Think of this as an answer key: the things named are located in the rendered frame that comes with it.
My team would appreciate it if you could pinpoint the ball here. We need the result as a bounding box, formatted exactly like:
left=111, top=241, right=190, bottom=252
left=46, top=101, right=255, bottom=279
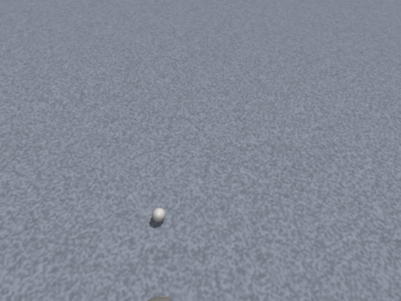
left=152, top=208, right=166, bottom=222

